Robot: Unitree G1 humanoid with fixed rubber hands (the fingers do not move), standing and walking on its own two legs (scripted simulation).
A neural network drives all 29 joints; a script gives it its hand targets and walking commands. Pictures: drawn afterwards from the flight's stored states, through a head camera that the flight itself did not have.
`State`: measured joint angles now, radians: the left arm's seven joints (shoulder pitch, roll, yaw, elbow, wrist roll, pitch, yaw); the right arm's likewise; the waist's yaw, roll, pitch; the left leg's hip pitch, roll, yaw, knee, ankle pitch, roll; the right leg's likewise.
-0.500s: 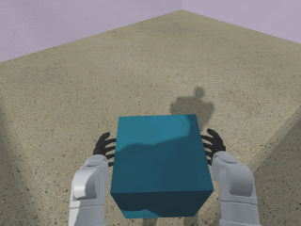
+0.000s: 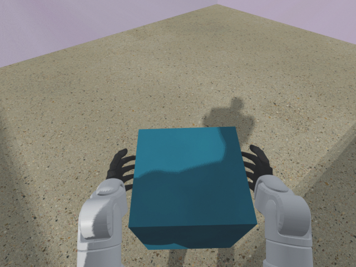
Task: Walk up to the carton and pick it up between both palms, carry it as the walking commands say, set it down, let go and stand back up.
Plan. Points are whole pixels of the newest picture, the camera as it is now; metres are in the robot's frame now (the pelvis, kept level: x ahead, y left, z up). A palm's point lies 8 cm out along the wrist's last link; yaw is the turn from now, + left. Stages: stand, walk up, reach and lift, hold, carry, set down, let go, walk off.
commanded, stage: carry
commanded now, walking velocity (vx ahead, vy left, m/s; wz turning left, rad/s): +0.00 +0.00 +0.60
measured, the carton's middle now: (188, 193) +0.28 -0.01 +0.01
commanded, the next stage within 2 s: none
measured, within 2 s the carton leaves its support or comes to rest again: neither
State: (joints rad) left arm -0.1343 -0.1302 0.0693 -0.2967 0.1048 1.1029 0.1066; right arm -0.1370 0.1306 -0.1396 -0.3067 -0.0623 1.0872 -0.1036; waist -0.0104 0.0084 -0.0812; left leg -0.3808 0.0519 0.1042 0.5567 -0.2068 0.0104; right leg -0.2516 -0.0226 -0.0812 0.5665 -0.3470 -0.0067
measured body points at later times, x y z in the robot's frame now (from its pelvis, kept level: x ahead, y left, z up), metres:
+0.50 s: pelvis -0.02 +0.04 -0.01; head +0.04 +0.05 +0.44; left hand +0.23 +0.26 +0.04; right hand +0.31 -0.04 +0.04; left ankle +0.05 +0.12 -0.73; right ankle -0.04 -0.10 -0.68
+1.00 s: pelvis -0.03 +0.02 +0.01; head -0.02 -0.01 +0.46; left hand +0.15 +0.28 +0.10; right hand +0.29 +0.01 +0.08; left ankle -0.09 +0.17 -0.66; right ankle -0.02 -0.09 -0.73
